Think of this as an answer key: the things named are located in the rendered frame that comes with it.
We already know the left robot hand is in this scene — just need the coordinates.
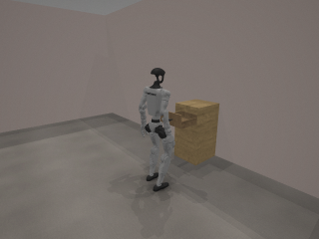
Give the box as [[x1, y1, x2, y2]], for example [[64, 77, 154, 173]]
[[141, 123, 149, 137]]

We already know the robot left upper arm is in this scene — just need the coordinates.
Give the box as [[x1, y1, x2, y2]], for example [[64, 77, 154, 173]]
[[139, 87, 149, 110]]

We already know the left robot forearm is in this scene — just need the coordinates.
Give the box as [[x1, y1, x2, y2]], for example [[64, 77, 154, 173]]
[[139, 108, 147, 124]]

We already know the cabinet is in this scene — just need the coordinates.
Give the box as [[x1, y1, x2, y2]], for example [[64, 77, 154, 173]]
[[174, 99, 219, 165]]

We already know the robot right upper arm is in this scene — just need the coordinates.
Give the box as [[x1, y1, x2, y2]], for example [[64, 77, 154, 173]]
[[159, 89, 171, 116]]

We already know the robot head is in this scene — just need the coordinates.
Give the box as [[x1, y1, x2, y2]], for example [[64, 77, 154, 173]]
[[150, 68, 165, 89]]

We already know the right robot hand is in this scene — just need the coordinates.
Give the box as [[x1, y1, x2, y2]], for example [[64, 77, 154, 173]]
[[166, 134, 175, 150]]

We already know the right robot forearm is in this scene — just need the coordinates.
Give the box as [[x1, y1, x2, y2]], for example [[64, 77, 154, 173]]
[[161, 110, 172, 135]]

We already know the robot torso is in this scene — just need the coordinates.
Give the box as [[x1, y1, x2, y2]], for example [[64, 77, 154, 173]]
[[147, 86, 163, 133]]

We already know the drawer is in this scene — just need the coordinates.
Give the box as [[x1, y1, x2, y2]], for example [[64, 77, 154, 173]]
[[160, 111, 197, 129]]

